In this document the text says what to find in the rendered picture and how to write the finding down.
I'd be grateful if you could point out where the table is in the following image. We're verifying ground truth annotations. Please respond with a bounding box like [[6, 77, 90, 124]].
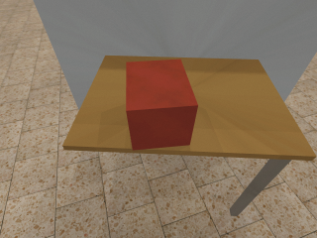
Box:
[[62, 56, 317, 216]]

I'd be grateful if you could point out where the carton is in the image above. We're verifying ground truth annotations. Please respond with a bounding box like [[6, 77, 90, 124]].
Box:
[[126, 59, 198, 151]]

